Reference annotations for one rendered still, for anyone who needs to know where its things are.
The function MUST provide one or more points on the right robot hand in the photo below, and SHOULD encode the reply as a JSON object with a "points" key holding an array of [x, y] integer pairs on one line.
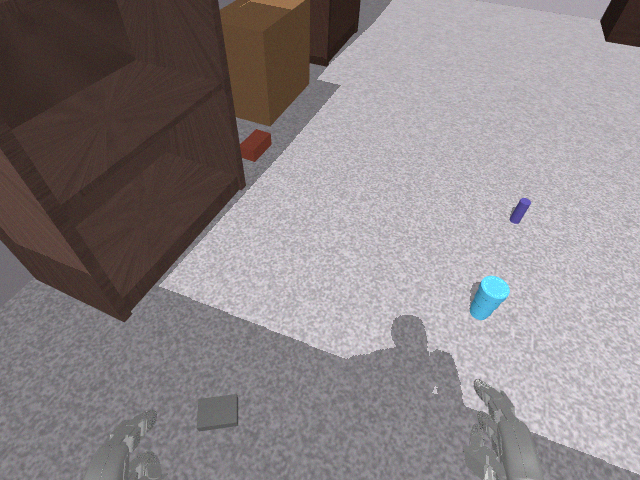
{"points": [[511, 440]]}

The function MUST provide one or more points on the bookshelf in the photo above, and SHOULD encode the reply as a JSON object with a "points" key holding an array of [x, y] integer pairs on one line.
{"points": [[332, 23], [118, 140]]}

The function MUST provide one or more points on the left robot hand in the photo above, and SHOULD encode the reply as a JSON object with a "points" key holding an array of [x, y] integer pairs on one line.
{"points": [[111, 462]]}

